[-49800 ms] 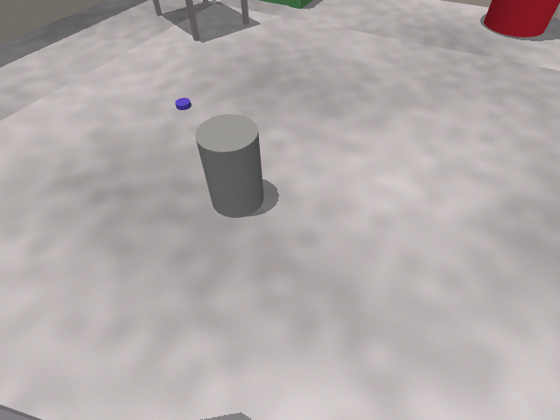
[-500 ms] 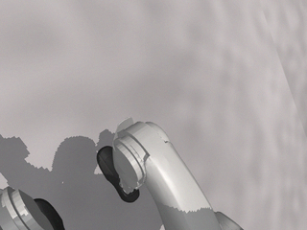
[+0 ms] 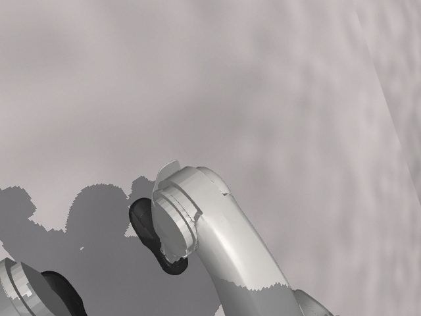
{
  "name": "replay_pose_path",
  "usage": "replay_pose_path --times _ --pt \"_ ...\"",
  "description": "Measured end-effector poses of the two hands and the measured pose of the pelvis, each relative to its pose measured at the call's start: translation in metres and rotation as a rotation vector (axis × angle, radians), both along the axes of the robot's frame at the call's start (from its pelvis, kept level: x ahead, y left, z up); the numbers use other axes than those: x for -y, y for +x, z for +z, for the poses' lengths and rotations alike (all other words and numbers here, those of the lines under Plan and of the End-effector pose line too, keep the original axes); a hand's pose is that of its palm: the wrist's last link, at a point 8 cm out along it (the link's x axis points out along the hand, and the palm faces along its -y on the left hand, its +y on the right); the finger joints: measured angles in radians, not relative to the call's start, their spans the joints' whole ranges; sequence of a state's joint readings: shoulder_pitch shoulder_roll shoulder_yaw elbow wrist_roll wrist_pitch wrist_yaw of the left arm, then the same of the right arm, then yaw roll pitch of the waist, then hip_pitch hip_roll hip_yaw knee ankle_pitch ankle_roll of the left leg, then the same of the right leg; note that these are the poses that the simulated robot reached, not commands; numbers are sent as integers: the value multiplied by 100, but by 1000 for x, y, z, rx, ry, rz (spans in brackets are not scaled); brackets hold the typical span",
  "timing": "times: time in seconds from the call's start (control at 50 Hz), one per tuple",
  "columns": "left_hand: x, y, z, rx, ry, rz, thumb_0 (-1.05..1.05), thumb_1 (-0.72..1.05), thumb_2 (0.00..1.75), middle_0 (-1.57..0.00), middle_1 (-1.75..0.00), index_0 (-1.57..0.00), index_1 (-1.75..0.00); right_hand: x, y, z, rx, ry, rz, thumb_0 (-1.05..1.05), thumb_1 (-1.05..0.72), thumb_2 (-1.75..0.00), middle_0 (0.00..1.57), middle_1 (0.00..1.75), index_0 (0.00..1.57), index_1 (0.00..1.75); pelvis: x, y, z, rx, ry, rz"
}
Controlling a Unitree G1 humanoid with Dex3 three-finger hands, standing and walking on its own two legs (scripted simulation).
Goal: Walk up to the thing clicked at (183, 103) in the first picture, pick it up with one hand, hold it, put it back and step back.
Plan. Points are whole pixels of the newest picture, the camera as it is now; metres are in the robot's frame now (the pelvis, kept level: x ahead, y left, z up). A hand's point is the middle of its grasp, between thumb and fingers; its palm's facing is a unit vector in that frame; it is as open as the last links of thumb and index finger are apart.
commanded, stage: open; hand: left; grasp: from above
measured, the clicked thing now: out of the picture +0.52 +0.28 -0.30
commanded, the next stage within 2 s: withdraw in 0.38 s
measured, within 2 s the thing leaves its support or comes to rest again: neither
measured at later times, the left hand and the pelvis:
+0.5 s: hand out of the picture +0.51 +0.27 -0.27, palm faces -0.43 -0.14 -0.89, open 13.8 cm; pelvis +0.00 +0.00 +0.00, yaw +0 degrees
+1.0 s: hand out of the picture +0.52 +0.29 -0.12, palm faces -0.36 -0.10 -0.93, open 14.2 cm; pelvis +0.00 +0.00 +0.03, yaw +5 degrees
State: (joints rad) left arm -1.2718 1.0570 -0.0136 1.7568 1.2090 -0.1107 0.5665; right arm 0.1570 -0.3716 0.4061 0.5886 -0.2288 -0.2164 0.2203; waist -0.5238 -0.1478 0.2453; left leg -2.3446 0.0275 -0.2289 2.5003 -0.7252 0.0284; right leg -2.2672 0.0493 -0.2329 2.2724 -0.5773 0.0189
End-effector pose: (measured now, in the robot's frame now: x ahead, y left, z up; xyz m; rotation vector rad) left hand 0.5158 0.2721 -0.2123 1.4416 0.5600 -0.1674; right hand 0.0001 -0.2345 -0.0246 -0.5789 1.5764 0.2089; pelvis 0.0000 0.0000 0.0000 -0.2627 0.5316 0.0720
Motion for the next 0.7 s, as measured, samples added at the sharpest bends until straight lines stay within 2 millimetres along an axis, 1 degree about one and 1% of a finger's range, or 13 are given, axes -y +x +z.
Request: replay_pose_path --times 0.22,0.56,0.62,0.7 --pt "0 1 -1 11 -3 3 0 -48 95 -8 -106 -10 -104 0 1 3 -1 -6 8 1 -92 -90 21 30 21 30 0 -1 1 1 -4 0" --pt "-1 1 -1 9 -4 -3 0 -47 96 -8 -106 -10 -104 -1 -4 6 -12 -15 9 1 -93 -90 21 30 20 30 -1 -2 2 4 -9 0" --pt "-3 5 4 40 -8 3 0 -49 97 -8 -105 -10 -103 -1 -5 6 -15 -17 -1 1 -93 -90 21 30 20 30 -1 -2 3 0 -6 0" --pt "-9 12 19 84 5 16 0 -51 99 -9 -103 -10 -102 0 -6 5 -22 -9 -22 1 -94 -90 21 30 20 30 1 0 4 -15 -1 1"
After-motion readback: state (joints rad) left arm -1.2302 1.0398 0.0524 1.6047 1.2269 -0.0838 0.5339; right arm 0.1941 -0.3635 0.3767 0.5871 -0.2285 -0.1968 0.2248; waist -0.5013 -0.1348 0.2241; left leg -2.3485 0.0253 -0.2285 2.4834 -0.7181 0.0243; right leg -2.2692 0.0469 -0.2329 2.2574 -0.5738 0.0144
